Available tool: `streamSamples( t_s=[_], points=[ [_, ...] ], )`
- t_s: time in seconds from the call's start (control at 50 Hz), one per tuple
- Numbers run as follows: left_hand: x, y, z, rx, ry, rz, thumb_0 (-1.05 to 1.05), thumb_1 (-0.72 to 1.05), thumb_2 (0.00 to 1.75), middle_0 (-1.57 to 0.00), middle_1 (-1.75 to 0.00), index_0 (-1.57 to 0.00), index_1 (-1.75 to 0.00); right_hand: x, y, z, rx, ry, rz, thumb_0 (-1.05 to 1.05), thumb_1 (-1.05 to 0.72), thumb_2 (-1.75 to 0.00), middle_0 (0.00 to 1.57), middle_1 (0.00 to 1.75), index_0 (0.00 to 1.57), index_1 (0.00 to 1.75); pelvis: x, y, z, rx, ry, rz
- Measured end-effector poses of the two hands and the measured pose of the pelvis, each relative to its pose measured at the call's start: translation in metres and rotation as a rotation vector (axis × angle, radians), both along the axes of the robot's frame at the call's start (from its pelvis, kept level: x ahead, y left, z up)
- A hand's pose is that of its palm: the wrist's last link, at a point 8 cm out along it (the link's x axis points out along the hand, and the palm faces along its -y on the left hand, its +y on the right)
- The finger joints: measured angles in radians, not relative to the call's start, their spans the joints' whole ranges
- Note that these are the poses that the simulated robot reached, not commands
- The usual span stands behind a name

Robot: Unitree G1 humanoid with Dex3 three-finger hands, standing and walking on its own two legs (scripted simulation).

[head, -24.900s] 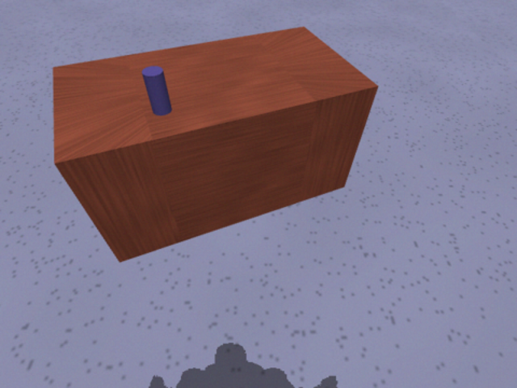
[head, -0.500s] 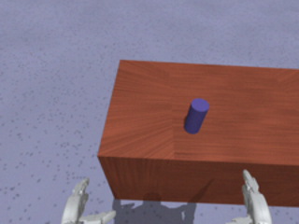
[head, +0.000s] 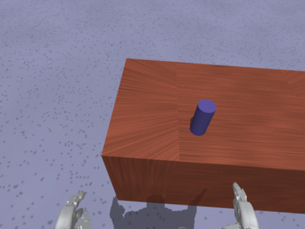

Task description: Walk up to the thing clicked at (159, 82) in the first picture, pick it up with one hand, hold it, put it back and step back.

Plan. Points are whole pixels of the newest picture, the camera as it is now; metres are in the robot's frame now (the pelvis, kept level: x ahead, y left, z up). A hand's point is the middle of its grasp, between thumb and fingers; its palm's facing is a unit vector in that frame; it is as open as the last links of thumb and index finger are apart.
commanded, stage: home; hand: right
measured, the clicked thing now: (201, 118) +0.51 -0.19 -0.08
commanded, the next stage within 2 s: none
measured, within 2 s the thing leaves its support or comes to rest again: neither
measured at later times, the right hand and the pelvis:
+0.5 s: hand out of the picture +0.08 -0.26 -0.13, palm faces -0.05 +0.92 -0.39, open 17.5 cm; pelvis +0.01 -0.01 +0.01, yaw +0 degrees
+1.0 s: hand out of the picture +0.04 -0.28 -0.14, palm faces -0.06 +0.93 -0.36, open 17.4 cm; pelvis -0.01 -0.02 +0.02, yaw +0 degrees
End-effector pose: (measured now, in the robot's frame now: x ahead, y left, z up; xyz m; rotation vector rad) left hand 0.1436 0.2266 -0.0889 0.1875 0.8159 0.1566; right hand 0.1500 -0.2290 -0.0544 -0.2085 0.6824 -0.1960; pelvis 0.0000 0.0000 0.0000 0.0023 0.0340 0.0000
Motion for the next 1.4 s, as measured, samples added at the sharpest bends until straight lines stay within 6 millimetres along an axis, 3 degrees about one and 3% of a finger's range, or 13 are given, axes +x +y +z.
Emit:
streamSamples(
  t_s=[0.1,0.2,0.38,0.92,1.18,1.4],
  points=[
    [-0.012,0.009,-0.011,0.034,0.080,-0.039,0.01,0.88,0.89,-0.21,-0.29,-0.20,-0.30,-0.005,-0.002,-0.009,-0.038,0.058,0.057,-0.01,0.54,-0.05,0.05,0.05,0.06,0.05,-0.001,0.001,-0.001,-0.001,0.000,-0.001],
    [-0.027,0.033,-0.022,0.050,0.172,-0.043,0.01,0.90,0.89,-0.21,-0.30,-0.20,-0.30,-0.023,-0.029,-0.028,-0.100,0.226,0.102,-0.01,0.54,-0.05,0.06,0.05,0.06,0.05,0.005,-0.001,-0.002,-0.004,-0.026,0.002],
    [-0.057,0.061,-0.022,0.085,0.300,0.021,0.01,0.90,0.90,-0.21,-0.30,-0.20,-0.30,-0.057,-0.069,-0.035,-0.139,0.392,0.029,-0.01,0.53,-0.05,0.06,0.05,0.06,0.05,0.012,-0.003,0.005,-0.004,-0.064,0.004],
    [-0.099,0.046,-0.013,0.092,0.439,0.054,0.01,0.90,0.90,-0.21,-0.30,-0.20,-0.31,-0.111,-0.092,-0.043,-0.090,0.580,-0.018,0.00,0.54,-0.04,0.06,0.05,0.06,0.05,-0.007,-0.023,0.022,0.006,-0.101,0.006],
    [-0.097,0.047,-0.015,0.089,0.470,0.056,0.01,0.90,0.90,-0.21,-0.30,-0.20,-0.31,-0.123,-0.094,-0.043,-0.092,0.638,-0.031,0.00,0.53,-0.05,0.05,0.05,0.06,0.05,-0.004,-0.023,0.022,0.005,-0.079,0.001],
    [-0.075,0.048,-0.012,0.087,0.443,0.050,0.01,0.90,0.90,-0.21,-0.30,-0.20,-0.31,-0.099,-0.088,-0.043,-0.088,0.604,-0.028,0.00,0.51,-0.06,0.06,0.05,0.06,0.05,0.008,-0.018,0.023,0.003,-0.080,0.006]
  ],
)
